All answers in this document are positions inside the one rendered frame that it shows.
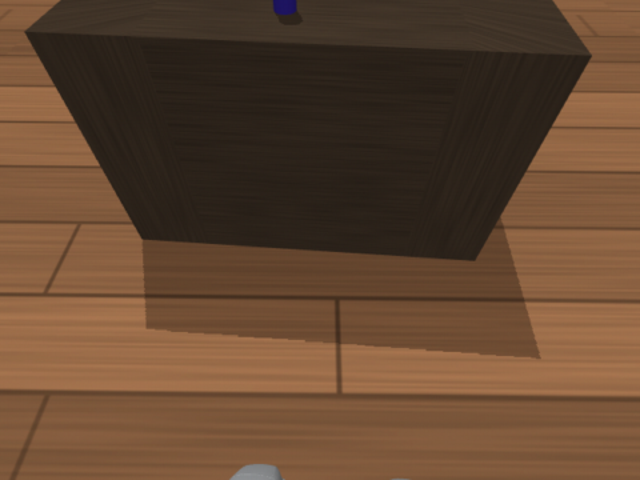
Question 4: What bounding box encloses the can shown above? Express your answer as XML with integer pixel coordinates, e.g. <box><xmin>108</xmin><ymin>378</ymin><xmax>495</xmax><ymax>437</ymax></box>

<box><xmin>273</xmin><ymin>0</ymin><xmax>297</xmax><ymax>15</ymax></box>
